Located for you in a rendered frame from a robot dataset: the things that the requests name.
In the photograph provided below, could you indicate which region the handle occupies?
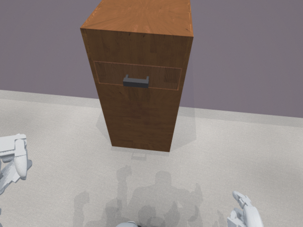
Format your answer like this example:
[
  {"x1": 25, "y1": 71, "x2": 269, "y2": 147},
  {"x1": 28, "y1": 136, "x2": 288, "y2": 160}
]
[{"x1": 123, "y1": 74, "x2": 149, "y2": 88}]

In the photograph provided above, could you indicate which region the drawer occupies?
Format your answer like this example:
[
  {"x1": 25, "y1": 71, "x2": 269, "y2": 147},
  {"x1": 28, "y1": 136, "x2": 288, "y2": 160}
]
[{"x1": 94, "y1": 61, "x2": 181, "y2": 89}]

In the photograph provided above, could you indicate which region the cabinet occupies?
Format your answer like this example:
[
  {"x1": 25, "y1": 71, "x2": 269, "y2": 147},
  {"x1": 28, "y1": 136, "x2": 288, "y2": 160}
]
[{"x1": 80, "y1": 0, "x2": 194, "y2": 152}]

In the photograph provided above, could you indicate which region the right robot hand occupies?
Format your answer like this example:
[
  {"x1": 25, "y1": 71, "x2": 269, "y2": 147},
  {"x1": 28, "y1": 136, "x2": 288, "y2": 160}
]
[{"x1": 227, "y1": 191, "x2": 264, "y2": 227}]

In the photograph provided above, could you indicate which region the left robot hand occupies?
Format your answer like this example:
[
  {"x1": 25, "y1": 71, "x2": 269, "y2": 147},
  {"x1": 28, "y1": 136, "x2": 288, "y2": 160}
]
[{"x1": 0, "y1": 133, "x2": 32, "y2": 195}]

